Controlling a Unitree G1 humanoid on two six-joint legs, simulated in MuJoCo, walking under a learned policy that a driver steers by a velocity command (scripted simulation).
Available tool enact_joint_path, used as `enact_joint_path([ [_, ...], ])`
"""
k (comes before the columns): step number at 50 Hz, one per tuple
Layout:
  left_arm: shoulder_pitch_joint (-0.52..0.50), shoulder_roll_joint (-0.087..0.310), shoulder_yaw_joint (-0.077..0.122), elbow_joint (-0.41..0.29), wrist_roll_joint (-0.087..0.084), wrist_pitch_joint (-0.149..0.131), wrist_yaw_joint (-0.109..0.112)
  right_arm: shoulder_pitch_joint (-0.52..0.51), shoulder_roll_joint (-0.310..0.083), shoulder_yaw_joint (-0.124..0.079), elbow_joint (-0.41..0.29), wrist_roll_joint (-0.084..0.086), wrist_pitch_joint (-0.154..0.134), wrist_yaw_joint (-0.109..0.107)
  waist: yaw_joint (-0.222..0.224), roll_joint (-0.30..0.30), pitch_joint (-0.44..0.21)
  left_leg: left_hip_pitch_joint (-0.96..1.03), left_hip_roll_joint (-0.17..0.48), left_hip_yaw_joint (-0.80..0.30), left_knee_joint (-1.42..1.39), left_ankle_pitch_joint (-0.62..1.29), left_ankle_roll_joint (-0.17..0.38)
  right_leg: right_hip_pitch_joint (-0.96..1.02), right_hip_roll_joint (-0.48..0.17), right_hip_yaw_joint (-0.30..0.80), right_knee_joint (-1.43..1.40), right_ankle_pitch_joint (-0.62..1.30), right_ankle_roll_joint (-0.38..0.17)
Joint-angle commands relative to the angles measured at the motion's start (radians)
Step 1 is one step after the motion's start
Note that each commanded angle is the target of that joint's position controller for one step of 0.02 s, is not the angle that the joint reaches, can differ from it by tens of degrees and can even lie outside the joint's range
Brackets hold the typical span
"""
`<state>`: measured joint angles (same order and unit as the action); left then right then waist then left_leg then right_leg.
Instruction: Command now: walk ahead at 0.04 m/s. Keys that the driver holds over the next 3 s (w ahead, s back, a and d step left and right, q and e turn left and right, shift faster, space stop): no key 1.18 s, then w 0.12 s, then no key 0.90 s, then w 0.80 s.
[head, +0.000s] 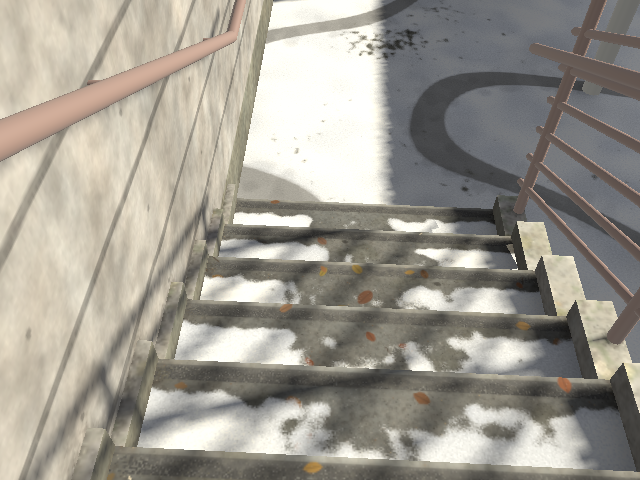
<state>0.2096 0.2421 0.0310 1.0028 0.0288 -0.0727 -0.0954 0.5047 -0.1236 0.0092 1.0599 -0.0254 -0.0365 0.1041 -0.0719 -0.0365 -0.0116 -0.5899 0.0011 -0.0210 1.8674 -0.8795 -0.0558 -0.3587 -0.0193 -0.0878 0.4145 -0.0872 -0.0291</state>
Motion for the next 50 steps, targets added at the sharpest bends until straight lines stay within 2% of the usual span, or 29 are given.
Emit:
enact_joint_path([
  [1, 0.108, 0.071, -0.014, -0.023, 0.023, -0.002, -0.022, 0.178, 0.082, 0.040, -0.025, 0.034, -0.028, 0.000, -0.043, 0.011, 0.037, -0.096, 0.115, -0.069, -0.118, 0.228, -0.031, -0.010, -0.347, 0.176, -0.033, 0.583, -0.210],
  [2, 0.081, 0.088, -0.013, -0.019, 0.031, -0.012, -0.021, 0.230, 0.084, 0.046, -0.006, 0.041, -0.023, 0.000, -0.080, 0.015, 0.109, 0.030, 0.106, -0.046, -0.182, 0.278, -0.052, -0.218, -0.293, 0.142, -0.101, 0.400, -0.216],
  [3, 0.049, 0.036, -0.029, -0.039, 0.024, -0.026, -0.010, 0.204, 0.071, 0.050, -0.028, 0.022, -0.023, -0.010, -0.062, 0.022, 0.103, 0.015, 0.118, -0.062, -0.191, 0.455, -0.050, -0.263, -0.251, 0.155, -0.114, 0.246, -0.222],
  [4, 0.005, 0.005, -0.043, -0.068, -0.014, -0.040, 0.003, 0.229, 0.041, 0.038, -0.025, -0.011, -0.027, -0.009, -0.065, 0.043, 0.055, 0.060, 0.123, -0.036, -0.385, 0.610, -0.049, -0.267, -0.174, 0.105, -0.061, 0.132, -0.189],
  [5, -0.033, 0.005, -0.053, -0.071, -0.029, -0.042, 0.002, 0.210, 0.032, 0.040, -0.054, -0.018, -0.032, -0.004, -0.082, 0.048, 0.029, 0.134, 0.124, -0.015, -0.564, 0.677, -0.055, -0.285, -0.129, 0.081, -0.017, 0.054, -0.144],
  [6, 0.005, 0.027, -0.049, -0.052, -0.048, -0.039, -0.002, 0.137, 0.001, 0.036, -0.107, -0.010, -0.037, -0.005, -0.065, 0.049, 0.019, 0.153, 0.118, 0.011, -0.711, 0.668, -0.066, -0.247, -0.104, 0.098, 0.012, -0.008, -0.098],
  [7, -0.036, 0.075, -0.038, -0.080, -0.021, -0.043, 0.001, 0.116, 0.016, 0.033, -0.087, 0.001, -0.046, 0.004, -0.048, 0.093, 0.103, 0.016, 0.123, -0.019, -0.821, 0.807, -0.034, -0.184, -0.083, 0.019, -0.024, -0.148, -0.049],
  [8, 0.064, 0.036, -0.054, -0.044, -0.009, -0.041, 0.006, 0.043, 0.000, 0.027, -0.094, 0.031, -0.060, 0.005, 0.016, 0.129, 0.136, -0.052, 0.143, -0.017, -0.896, 0.826, -0.012, -0.089, -0.070, 0.017, -0.024, -0.104, -0.009],
  [9, 0.272, 0.046, -0.043, 0.009, 0.005, -0.026, 0.022, -0.131, -0.174, -0.015, -0.176, 0.036, -0.076, 0.000, 0.126, 0.122, 0.136, -0.300, 0.155, -0.080, -0.908, 0.717, 0.047, 0.219, -0.002, -0.025, 0.079, 0.124, 0.049],
  [10, 0.408, 0.040, -0.030, 0.049, 0.019, -0.023, 0.037, -0.220, -0.197, -0.031, -0.208, 0.018, -0.095, 0.003, 0.180, 0.004, 0.055, -0.403, 0.154, -0.027, -0.793, 0.761, 0.012, 0.465, -0.048, 0.043, 0.106, 0.390, 0.036],
  [11, 0.371, 0.068, -0.021, 0.055, 0.038, -0.034, 0.032, -0.243, -0.100, -0.019, -0.192, 0.030, -0.099, -0.011, 0.157, -0.014, 0.016, -0.353, 0.144, -0.013, -0.714, 0.615, -0.062, 0.486, -0.204, 0.218, 0.087, 0.660, -0.086],
  [12, 0.373, 0.063, -0.018, 0.050, 0.055, -0.030, 0.024, -0.226, -0.079, -0.016, -0.187, 0.046, -0.102, -0.026, 0.148, 0.038, 0.036, -0.422, 0.153, -0.059, -0.663, 0.594, -0.077, 0.507, -0.254, 0.235, 0.090, 0.758, -0.133],
  [13, 0.308, 0.069, -0.011, 0.028, 0.038, -0.031, 0.026, -0.195, -0.086, -0.024, -0.159, 0.030, -0.090, -0.040, 0.120, 0.117, 0.036, -0.276, 0.190, -0.059, -0.875, 0.679, -0.081, 0.387, -0.237, 0.197, 0.068, 0.620, -0.180],
  [14, 0.234, 0.019, -0.029, 0.014, -0.007, -0.035, 0.012, -0.148, -0.045, -0.015, -0.134, 0.028, -0.069, -0.050, 0.062, 0.103, 0.065, -0.076, 0.177, -0.002, -1.051, 0.746, -0.098, 0.232, -0.163, 0.142, 0.018, 0.466, -0.147],
  [15, 0.213, -0.001, -0.041, 0.008, -0.050, -0.035, -0.001, -0.148, -0.030, -0.019, -0.111, 0.018, -0.045, -0.049, 0.046, 0.030, 0.090, 0.126, 0.118, 0.079, -1.130, 0.794, -0.110, 0.076, -0.096, 0.119, -0.037, 0.283, -0.089],
  [17, 0.147, 0.118, -0.009, -0.023, -0.072, -0.027, -0.034, -0.114, -0.087, -0.041, -0.088, -0.017, -0.017, -0.031, 0.012, 0.006, 0.104, 0.338, 0.067, 0.092, -1.219, 0.787, -0.094, -0.070, -0.105, 0.184, -0.115, -0.088, -0.051],
  [19, 0.110, 0.137, 0.016, -0.037, -0.085, -0.018, -0.059, -0.077, -0.115, -0.045, -0.075, -0.029, -0.025, -0.040, 0.002, 0.019, 0.092, 0.399, 0.086, 0.075, -1.310, 0.728, -0.049, -0.088, -0.099, 0.193, -0.157, -0.413, -0.044],
  [21, 0.153, 0.095, 0.031, -0.036, -0.052, -0.007, -0.027, -0.237, -0.166, -0.058, -0.135, -0.028, -0.037, -0.062, 0.083, 0.015, 0.055, 0.403, 0.106, 0.097, -1.344, 0.703, 0.001, 0.015, -0.073, 0.221, -0.147, -0.362, -0.058],
  [22, 0.153, 0.046, 0.025, -0.044, -0.041, -0.008, -0.011, -0.279, -0.159, -0.059, -0.140, -0.016, -0.043, -0.061, 0.096, 0.049, 0.047, 0.376, 0.112, 0.095, -1.354, 0.675, 0.018, 0.042, -0.056, 0.183, -0.128, -0.325, -0.045],
  [23, 0.117, 0.030, 0.026, -0.053, -0.034, -0.013, -0.001, -0.259, -0.132, -0.058, -0.118, -0.004, -0.045, -0.050, 0.076, 0.071, 0.079, 0.290, 0.117, 0.069, -1.400, 0.649, 0.031, 0.080, -0.014, 0.097, -0.089, -0.272, -0.029],
  [25, 0.112, 0.035, 0.035, -0.051, -0.039, -0.017, 0.010, -0.278, -0.175, -0.072, -0.120, 0.009, -0.046, -0.033, 0.083, 0.061, 0.046, 0.293, 0.107, 0.086, -1.406, 0.769, 0.044, 0.154, 0.032, 0.033, -0.033, -0.056, -0.022],
  [26, 0.144, 0.031, 0.039, -0.034, -0.051, -0.018, 0.018, -0.263, -0.186, -0.078, -0.121, 0.005, -0.040, -0.019, 0.088, 0.076, 0.023, 0.311, 0.099, 0.095, -1.391, 0.828, 0.048, 0.176, 0.041, 0.024, -0.015, 0.003, -0.018],
  [28, 0.135, 0.033, 0.043, -0.022, -0.044, -0.007, 0.021, -0.243, -0.178, -0.082, -0.115, -0.003, -0.030, -0.011, 0.088, 0.061, 0.018, 0.321, 0.094, 0.108, -1.371, 0.855, 0.050, 0.188, 0.045, 0.014, -0.002, 0.055, -0.013],
  [33, 0.085, 0.071, 0.052, -0.017, -0.042, -0.004, 0.028, -0.269, -0.194, -0.095, -0.137, 0.000, -0.035, -0.012, 0.084, 0.083, 0.005, 0.347, 0.089, 0.108, -1.350, 0.901, 0.051, 0.158, 0.035, 0.011, 0.027, 0.047, 0.006],
  [36, 0.054, 0.067, 0.051, -0.020, -0.040, 0.000, 0.037, -0.289, -0.195, -0.102, -0.140, 0.010, -0.046, -0.009, 0.091, 0.083, -0.009, 0.336, 0.090, 0.110, -1.346, 0.897, 0.043, 0.169, 0.026, 0.013, 0.045, 0.056, 0.016],
  [38, 0.061, 0.056, 0.047, -0.006, -0.050, 0.003, 0.043, -0.289, -0.192, -0.103, -0.139, 0.013, -0.048, -0.009, 0.095, 0.074, 0.005, 0.338, 0.091, 0.106, -1.347, 0.871, 0.045, 0.158, 0.027, 0.014, 0.038, 0.030, 0.017],
  [40, 0.032, 0.080, 0.053, -0.006, -0.056, -0.002, 0.047, -0.284, -0.206, -0.107, -0.133, 0.006, -0.050, -0.009, 0.090, 0.057, 0.003, 0.338, 0.093, 0.109, -1.350, 0.850, 0.044, 0.155, 0.028, 0.015, 0.042, 0.017, 0.022],
  [49, 0.024, 0.066, 0.045, 0.033, -0.053, -0.007, 0.056, -0.269, -0.223, -0.112, -0.127, 0.007, -0.048, -0.022, 0.092, 0.058, 0.011, 0.319, 0.090, 0.124, -1.358, 0.785, 0.043, 0.174, 0.025, 0.021, 0.044, 0.025, 0.017],
  [50, 0.035, 0.048, 0.039, 0.039, -0.043, -0.002, 0.051, -0.271, -0.220, -0.112, -0.132, 0.013, -0.046, -0.023, 0.097, 0.073, 0.018, 0.320, 0.086, 0.125, -1.357, 0.780, 0.044, 0.177, 0.021, 0.023, 0.038, 0.026, 0.012],
])
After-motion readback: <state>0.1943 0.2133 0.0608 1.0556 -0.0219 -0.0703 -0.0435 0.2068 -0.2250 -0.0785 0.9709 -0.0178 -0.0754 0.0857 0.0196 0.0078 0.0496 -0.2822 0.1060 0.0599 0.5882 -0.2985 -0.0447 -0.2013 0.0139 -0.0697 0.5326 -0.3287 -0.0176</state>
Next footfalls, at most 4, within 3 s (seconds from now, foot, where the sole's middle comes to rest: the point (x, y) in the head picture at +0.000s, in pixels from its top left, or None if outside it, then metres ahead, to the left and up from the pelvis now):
0.10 left None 0.01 0.14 -0.65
0.36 left None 0.16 0.16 -0.78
1.64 right None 0.22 -0.12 -0.78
2.84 left None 0.51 0.07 -0.94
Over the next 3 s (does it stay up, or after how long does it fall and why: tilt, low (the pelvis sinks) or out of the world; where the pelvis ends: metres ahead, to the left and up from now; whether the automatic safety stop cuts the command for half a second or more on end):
stays up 0.46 -0.01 -0.18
